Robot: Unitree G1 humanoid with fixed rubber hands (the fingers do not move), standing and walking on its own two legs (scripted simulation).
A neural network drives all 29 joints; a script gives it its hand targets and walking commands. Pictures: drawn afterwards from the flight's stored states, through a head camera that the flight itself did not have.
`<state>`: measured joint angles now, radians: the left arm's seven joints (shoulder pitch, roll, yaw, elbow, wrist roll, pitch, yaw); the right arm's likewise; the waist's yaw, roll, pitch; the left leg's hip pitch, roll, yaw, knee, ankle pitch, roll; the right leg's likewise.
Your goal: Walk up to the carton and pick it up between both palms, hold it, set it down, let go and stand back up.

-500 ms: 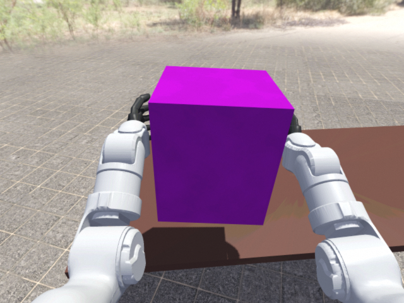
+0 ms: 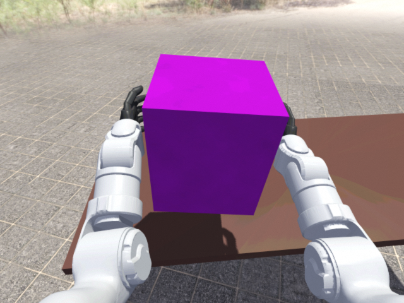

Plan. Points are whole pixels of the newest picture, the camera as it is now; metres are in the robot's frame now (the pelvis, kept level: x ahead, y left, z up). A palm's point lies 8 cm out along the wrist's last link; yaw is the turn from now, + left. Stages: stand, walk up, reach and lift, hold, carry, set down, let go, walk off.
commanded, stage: set down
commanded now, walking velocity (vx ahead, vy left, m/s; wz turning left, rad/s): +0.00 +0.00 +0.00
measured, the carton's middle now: (208, 137) +0.41 +0.00 +0.20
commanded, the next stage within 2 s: none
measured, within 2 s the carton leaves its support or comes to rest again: neither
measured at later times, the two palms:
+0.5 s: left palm (132, 137) +0.42 +0.15 +0.20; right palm (277, 145) +0.40 -0.14 +0.18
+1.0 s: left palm (138, 144) +0.43 +0.15 +0.17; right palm (274, 152) +0.41 -0.15 +0.15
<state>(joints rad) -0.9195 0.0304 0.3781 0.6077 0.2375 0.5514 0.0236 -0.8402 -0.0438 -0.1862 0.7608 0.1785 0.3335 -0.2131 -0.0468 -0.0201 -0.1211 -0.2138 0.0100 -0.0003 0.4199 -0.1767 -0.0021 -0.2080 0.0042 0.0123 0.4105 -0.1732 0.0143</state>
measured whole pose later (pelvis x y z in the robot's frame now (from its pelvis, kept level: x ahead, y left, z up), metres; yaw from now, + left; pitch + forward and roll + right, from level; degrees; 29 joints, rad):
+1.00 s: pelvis +0.03 +0.00 +0.00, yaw +0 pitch -2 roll +0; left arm -0.79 0.02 0.34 0.62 0.24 0.35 0.00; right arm -0.74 0.01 -0.22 0.76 0.05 0.16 -0.19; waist -0.05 -0.04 -0.03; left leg -0.16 0.01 0.00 0.39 -0.20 0.00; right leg -0.14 0.00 0.01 0.37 -0.19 0.01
